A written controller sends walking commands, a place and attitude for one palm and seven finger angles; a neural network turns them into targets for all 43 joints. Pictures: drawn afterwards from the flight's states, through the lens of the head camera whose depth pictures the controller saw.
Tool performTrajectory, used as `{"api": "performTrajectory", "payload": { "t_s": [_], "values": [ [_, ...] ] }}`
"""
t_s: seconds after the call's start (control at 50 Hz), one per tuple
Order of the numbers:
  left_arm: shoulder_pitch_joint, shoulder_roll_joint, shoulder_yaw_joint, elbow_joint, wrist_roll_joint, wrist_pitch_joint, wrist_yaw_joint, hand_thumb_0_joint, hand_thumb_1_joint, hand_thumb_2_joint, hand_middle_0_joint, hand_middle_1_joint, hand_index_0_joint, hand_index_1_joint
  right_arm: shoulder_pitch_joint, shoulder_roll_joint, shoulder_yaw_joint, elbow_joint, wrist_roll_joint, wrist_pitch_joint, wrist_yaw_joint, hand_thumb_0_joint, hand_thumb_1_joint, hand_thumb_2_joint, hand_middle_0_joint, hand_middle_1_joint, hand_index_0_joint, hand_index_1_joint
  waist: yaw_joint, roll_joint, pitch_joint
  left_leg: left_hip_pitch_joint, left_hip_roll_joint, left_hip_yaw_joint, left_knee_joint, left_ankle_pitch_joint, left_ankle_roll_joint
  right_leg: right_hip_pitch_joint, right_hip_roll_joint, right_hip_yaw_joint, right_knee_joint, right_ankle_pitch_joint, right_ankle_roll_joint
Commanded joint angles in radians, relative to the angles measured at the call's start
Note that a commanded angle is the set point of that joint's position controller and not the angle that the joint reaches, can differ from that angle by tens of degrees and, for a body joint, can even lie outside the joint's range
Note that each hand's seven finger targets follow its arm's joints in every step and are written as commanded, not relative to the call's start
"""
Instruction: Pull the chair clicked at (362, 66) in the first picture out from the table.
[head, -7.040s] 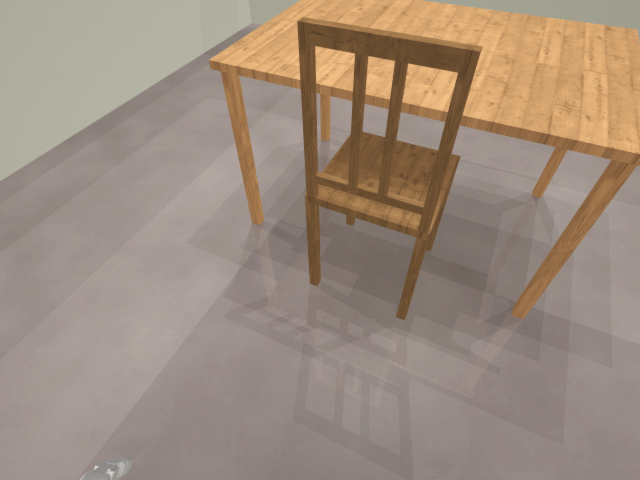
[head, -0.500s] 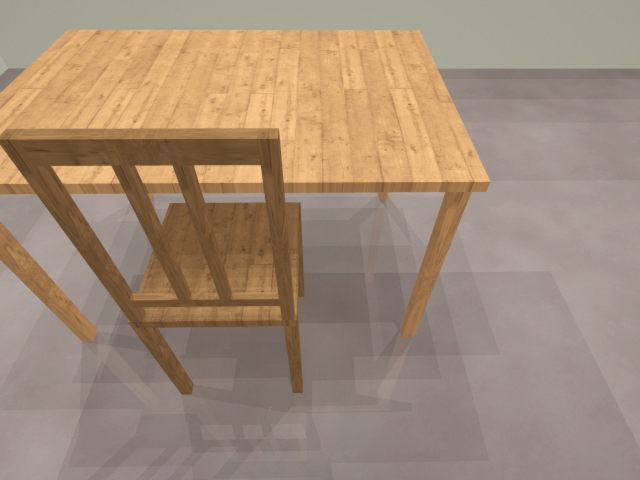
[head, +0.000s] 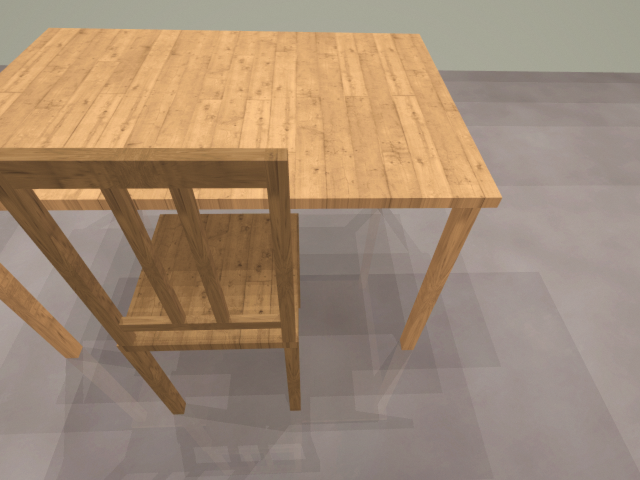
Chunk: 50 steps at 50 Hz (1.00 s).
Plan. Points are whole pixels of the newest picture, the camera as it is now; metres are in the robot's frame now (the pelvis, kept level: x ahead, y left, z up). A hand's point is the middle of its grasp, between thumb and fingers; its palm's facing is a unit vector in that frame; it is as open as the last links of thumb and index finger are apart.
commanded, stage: come to a stop and stand still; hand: left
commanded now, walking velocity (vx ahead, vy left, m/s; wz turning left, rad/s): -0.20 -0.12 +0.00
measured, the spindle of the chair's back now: (152, 265) +0.43 +0.30 -0.04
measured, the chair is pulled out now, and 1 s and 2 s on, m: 0.00 0.00 0.00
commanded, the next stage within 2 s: look again from close up in 0.98 s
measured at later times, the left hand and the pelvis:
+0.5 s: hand out of the picture +0.05 +0.17 -0.17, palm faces +0.04 -0.98 -0.21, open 7.4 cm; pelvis -0.02 -0.01 +0.00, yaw +2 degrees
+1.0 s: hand out of the picture -0.11 +0.17 -0.17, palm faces +0.10 -0.98 -0.17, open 7.4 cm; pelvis -0.05 +0.01 +0.00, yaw +4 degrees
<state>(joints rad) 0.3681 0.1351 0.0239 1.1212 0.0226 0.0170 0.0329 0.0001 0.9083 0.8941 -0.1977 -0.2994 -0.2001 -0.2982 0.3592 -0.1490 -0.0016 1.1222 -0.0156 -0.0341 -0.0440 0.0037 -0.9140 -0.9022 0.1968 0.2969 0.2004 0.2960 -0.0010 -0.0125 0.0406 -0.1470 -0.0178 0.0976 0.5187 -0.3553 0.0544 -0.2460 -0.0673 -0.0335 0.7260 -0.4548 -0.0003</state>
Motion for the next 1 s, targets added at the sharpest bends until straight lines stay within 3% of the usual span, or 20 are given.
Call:
{"api": "performTrajectory", "payload": {
  "t_s": [0.0, 0.04, 0.06, 0.08, 0.12, 0.18, 0.3, 0.32, 0.34, 0.36, 0.38, 0.42, 0.44, 0.46, 0.48, 0.52, 0.58, 0.66, 0.82, 0.98],
  "values": [
    [0.033, 0.04, 0.007, -0.047, -0.016, -0.027, 0.011, 0.0, 0.9, 0.9, -0.2, -0.3, -0.2, -0.3, 0.073, -0.118, -0.007, -0.001, 0.007, 0.0, -0.02, 0.0, -0.9, -0.9, 0.2, 0.3, 0.2, 0.3, 0.009, 0.117, 0.011, 0.106, 0.238, -0.183, -0.109, 1.065, 0.059, -0.032, -0.001, -0.012, -0.176, 0.146, 0.005],
    [0.062, 0.075, 0.015, -0.044, -0.017, -0.026, 0.012, 0.0, 0.9, 0.9, -0.2, -0.3, -0.2, -0.3, 0.056, -0.114, -0.018, -0.016, 0.014, 0.005, -0.023, 0.0, -0.9, -0.9, 0.2, 0.3, 0.2, 0.3, 0.014, 0.072, -0.012, 0.047, 0.187, -0.158, -0.068, 0.935, 0.003, 0.082, -0.009, 0.026, -0.254, 0.502, -0.015],
    [0.055, 0.094, 0.02, -0.051, -0.015, -0.024, 0.014, 0.0, 0.9, 0.9, -0.2, -0.3, -0.2, -0.3, 0.057, -0.104, -0.023, -0.023, 0.015, 0.008, -0.023, 0.0, -0.9, -0.9, 0.2, 0.3, 0.2, 0.3, 0.01, 0.055, -0.008, -0.01, 0.166, -0.141, -0.078, 0.789, -0.017, 0.117, -0.04, 0.047, -0.219, 0.652, -0.03],
    [0.042, 0.099, 0.023, -0.062, -0.013, -0.02, 0.014, 0.0, 0.9, 0.9, -0.2, -0.3, -0.2, -0.3, 0.052, -0.095, -0.03, -0.028, 0.012, 0.014, -0.022, 0.0, -0.9, -0.9, 0.2, 0.3, 0.2, 0.3, 0.005, 0.043, -0.001, -0.027, 0.154, -0.136, -0.081, 0.706, -0.025, 0.111, -0.06, 0.051, -0.189, 0.719, -0.036],
    [0.03, 0.107, 0.032, -0.083, -0.008, -0.016, 0.017, 0.0, 0.9, 0.9, -0.2, -0.3, -0.2, -0.3, 0.063, -0.095, -0.043, -0.03, 0.009, 0.026, -0.023, 0.0, -0.9, -0.9, 0.2, 0.3, 0.2, 0.3, 0.0, -0.027, -0.045, -0.017, 0.147, -0.117, -0.038, 0.69, -0.028, 0.116, -0.072, 0.063, -0.148, 0.831, -0.048],
    [0.001, 0.118, 0.039, -0.113, -0.007, -0.014, 0.02, 0.0, 0.9, 0.9, -0.2, -0.3, -0.2, -0.3, 0.053, -0.096, -0.053, -0.04, 0.007, 0.033, -0.019, 0.0, -0.9, -0.9, 0.2, 0.3, 0.2, 0.3, -0.002, -0.011, -0.098, 0.002, 0.144, -0.106, -0.009, 0.662, -0.03, 0.104, -0.079, 0.076, -0.127, 0.827, -0.063],
    [-0.072, 0.124, 0.033, -0.131, -0.004, -0.013, 0.019, 0.0, 0.9, 0.9, -0.2, -0.3, -0.2, -0.3, -0.004, -0.072, -0.045, -0.053, 0.003, 0.037, -0.003, 0.0, -0.9, -0.9, 0.2, 0.3, 0.2, 0.3, -0.01, -0.031, -0.074, -0.024, 0.126, -0.106, -0.041, 0.439, -0.035, 0.075, -0.085, 0.104, -0.191, 0.673, -0.069],
    [-0.004, 0.178, 0.032, -0.121, -0.009, -0.027, 0.05, 0.0, 0.9, 0.9, -0.2, -0.3, -0.2, -0.3, -0.092, -0.142, -0.064, -0.141, 0.022, 0.019, 0.006, 0.0, -0.9, -0.9, 0.2, 0.3, 0.2, 0.3, 0.022, -0.212, -0.147, -0.08, 0.141, -0.069, 0.157, 0.431, -0.054, 0.145, -0.112, 0.099, -0.204, 1.025, -0.028],
    [-0.028, 0.209, 0.035, -0.145, -0.001, -0.043, 0.045, 0.0, 0.9, 0.9, -0.2, -0.3, -0.2, -0.3, -0.095, -0.119, -0.049, -0.19, 0.021, 0.019, 0.015, 0.0, -0.9, -0.9, 0.2, 0.3, 0.2, 0.3, 0.008, -0.213, -0.148, -0.199, 0.052, -0.042, 0.21, 0.153, -0.064, 0.255, -0.205, 0.152, -0.204, 1.225, -0.087],
    [-0.043, 0.185, 0.026, -0.167, -0.004, -0.047, 0.038, 0.0, 0.9, 0.9, -0.2, -0.3, -0.2, -0.3, -0.064, -0.057, -0.043, -0.191, 0.015, 0.017, 0.018, 0.0, -0.9, -0.9, 0.2, 0.3, 0.2, 0.3, -0.008, -0.195, -0.212, -0.197, 0.044, -0.072, 0.161, -0.068, -0.044, 0.269, -0.237, 0.175, -0.181, 1.229, -0.137],
    [-0.084, 0.176, 0.015, -0.182, -0.002, -0.041, 0.033, 0.0, 0.9, 0.9, -0.2, -0.3, -0.2, -0.3, -0.061, -0.054, -0.041, -0.183, 0.012, 0.025, 0.016, 0.0, -0.9, -0.9, 0.2, 0.3, 0.2, 0.3, -0.021, -0.124, -0.187, -0.146, 0.033, -0.052, 0.091, -0.048, -0.05, 0.217, -0.217, 0.127, -0.181, 1.097, -0.133],
    [-0.142, 0.175, 0.007, -0.197, -0.014, -0.03, 0.024, 0.0, 0.9, 0.9, -0.2, -0.3, -0.2, -0.3, -0.045, -0.071, -0.04, -0.165, 0.005, 0.032, 0.02, 0.0, -0.9, -0.9, 0.2, 0.3, 0.2, 0.3, -0.042, 0.033, -0.066, -0.047, 0.06, -0.087, -0.028, 0.131, -0.043, 0.005, -0.133, 0.103, -0.24, 0.519, -0.086],
    [-0.149, 0.162, 0.005, -0.205, -0.013, -0.022, 0.018, 0.0, 0.9, 0.9, -0.2, -0.3, -0.2, -0.3, -0.05, -0.097, -0.037, -0.175, -0.002, 0.031, 0.023, 0.0, -0.9, -0.9, 0.2, 0.3, 0.2, 0.3, -0.029, 0.079, -0.002, -0.092, 0.126, -0.148, -0.068, 0.176, -0.019, -0.042, -0.074, 0.065, -0.264, 0.305, -0.054],
    [-0.14, 0.151, 0.002, -0.203, -0.008, -0.013, 0.016, 0.0, 0.9, 0.9, -0.2, -0.3, -0.2, -0.3, -0.087, -0.114, -0.035, -0.189, -0.006, 0.031, 0.027, 0.0, -0.9, -0.9, 0.2, 0.3, 0.2, 0.3, -0.009, 0.12, 0.065, -0.176, 0.141, -0.192, -0.117, 0.12, -0.005, -0.045, -0.038, 0.051, -0.28, 0.161, -0.041],
    [-0.121, 0.145, -0.001, -0.199, -0.005, -0.012, 0.014, 0.0, 0.9, 0.9, -0.2, -0.3, -0.2, -0.3, -0.11, -0.125, -0.033, -0.203, -0.006, 0.031, 0.029, 0.0, -0.9, -0.9, 0.2, 0.3, 0.2, 0.3, -0.001, 0.104, 0.108, -0.234, 0.138, -0.209, -0.154, 0.03, -0.002, -0.037, -0.022, 0.048, -0.293, 0.115, -0.037],
    [-0.091, 0.14, -0.003, -0.192, -0.002, -0.016, 0.008, 0.0, 0.9, 0.9, -0.2, -0.3, -0.2, -0.3, -0.113, -0.144, -0.033, -0.216, -0.009, 0.031, 0.032, 0.0, -0.9, -0.9, 0.2, 0.3, 0.2, 0.3, -0.002, 0.063, 0.105, -0.255, 0.12, -0.209, -0.192, -0.106, -0.007, -0.027, -0.022, 0.058, -0.316, 0.072, -0.039],
    [-0.066, 0.139, -0.005, -0.192, -0.002, -0.021, 0.003, 0.0, 0.9, 0.9, -0.2, -0.3, -0.2, -0.3, -0.091, -0.15, -0.028, -0.214, -0.009, 0.027, 0.033, 0.0, -0.9, -0.9, 0.2, 0.3, 0.2, 0.3, -0.006, 0.054, 0.04, -0.217, 0.116, -0.206, -0.202, -0.107, -0.006, 0.002, -0.025, 0.057, -0.333, 0.089, -0.035],
    [-0.036, 0.133, -0.008, -0.183, 0.0, -0.022, -0.001, 0.0, 0.9, 0.9, -0.2, -0.3, -0.2, -0.3, -0.076, -0.157, -0.025, -0.206, -0.008, 0.027, 0.033, 0.0, -0.9, -0.9, 0.2, 0.3, 0.2, 0.3, -0.005, 0.04, 0.056, -0.236, 0.117, -0.214, -0.232, -0.149, -0.005, -0.002, -0.026, 0.047, -0.35, 0.071, -0.027],
    [0.032, 0.114, -0.015, -0.131, -0.003, -0.033, -0.001, 0.0, 0.9, 0.9, -0.2, -0.3, -0.2, -0.3, -0.033, -0.135, -0.017, -0.15, -0.002, 0.024, 0.031, 0.0, -0.9, -0.9, 0.2, 0.3, 0.2, 0.3, -0.005, 0.0, 0.055, -0.229, 0.102, -0.21, -0.22, -0.125, -0.006, -0.018, -0.039, 0.07, -0.376, 0.046, -0.027],
    [0.077, 0.086, -0.021, -0.079, -0.005, -0.04, 0.003, 0.0, 0.9, 0.9, -0.2, -0.3, -0.2, -0.3, -0.003, -0.108, -0.008, -0.085, 0.004, 0.013, 0.026, 0.0, -0.9, -0.9, 0.2, 0.3, 0.2, 0.3, 0.003, 0.016, 0.047, -0.229, 0.107, -0.215, -0.23, -0.091, -0.005, 0.021, -0.04, 0.057, -0.354, 0.131, -0.027]
  ]
}}
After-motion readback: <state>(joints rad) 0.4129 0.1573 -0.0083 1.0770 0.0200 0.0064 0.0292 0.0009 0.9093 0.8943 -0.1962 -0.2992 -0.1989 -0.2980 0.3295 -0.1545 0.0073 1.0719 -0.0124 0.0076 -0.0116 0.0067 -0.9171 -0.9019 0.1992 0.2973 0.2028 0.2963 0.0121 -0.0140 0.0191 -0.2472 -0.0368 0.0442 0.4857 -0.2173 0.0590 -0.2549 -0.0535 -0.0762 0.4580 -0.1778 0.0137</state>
